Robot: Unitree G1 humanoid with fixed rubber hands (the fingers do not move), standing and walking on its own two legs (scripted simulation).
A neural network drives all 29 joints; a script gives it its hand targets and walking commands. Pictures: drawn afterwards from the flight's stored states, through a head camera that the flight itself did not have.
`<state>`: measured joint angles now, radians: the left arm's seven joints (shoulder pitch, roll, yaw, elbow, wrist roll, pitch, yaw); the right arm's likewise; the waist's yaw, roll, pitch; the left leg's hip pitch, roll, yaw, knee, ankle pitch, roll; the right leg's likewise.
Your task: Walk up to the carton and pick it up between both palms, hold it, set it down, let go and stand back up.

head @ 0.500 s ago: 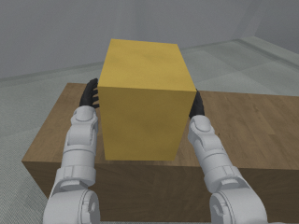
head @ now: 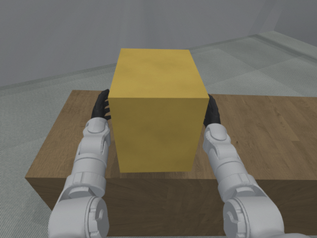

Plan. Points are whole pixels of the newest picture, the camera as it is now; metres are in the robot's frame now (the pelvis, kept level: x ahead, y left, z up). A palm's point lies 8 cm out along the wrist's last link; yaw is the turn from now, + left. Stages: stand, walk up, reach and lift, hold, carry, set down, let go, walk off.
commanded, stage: set down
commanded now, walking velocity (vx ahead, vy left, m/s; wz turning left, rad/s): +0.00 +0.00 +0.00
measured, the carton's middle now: (155, 109) +0.45 +0.01 +0.11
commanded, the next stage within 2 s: none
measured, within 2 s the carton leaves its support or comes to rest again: rests again in 1.98 s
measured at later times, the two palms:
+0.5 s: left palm (102, 123) +0.40 +0.16 +0.10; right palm (208, 126) +0.39 -0.14 +0.10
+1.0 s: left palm (104, 130) +0.41 +0.16 +0.06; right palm (204, 134) +0.39 -0.13 +0.06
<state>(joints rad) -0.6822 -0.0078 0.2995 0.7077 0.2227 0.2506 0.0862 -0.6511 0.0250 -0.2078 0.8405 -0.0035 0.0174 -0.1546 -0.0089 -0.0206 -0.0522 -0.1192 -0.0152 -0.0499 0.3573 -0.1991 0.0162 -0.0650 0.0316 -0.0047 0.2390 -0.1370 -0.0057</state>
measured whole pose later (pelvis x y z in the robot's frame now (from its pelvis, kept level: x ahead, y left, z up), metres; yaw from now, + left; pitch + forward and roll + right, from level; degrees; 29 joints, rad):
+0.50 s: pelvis +0.01 +0.00 +0.00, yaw +0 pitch +2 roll -1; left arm -0.73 0.02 0.32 0.91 0.20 0.09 0.08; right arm -0.65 0.06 -0.30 0.88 -0.11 -0.04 -0.15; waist 0.00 -0.01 -0.08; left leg -0.20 -0.01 -0.04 0.35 -0.19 0.02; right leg -0.15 0.03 -0.01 0.24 -0.13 -0.01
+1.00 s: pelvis +0.01 +0.00 +0.00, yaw -1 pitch +7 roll -1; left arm -0.76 0.03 0.35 1.09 0.20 -0.08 0.08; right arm -0.65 0.11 -0.46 0.95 -0.27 -0.16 -0.12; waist 0.00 -0.01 -0.10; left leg -0.30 -0.01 -0.01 0.37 -0.20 0.02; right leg -0.25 0.02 -0.01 0.26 -0.13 0.00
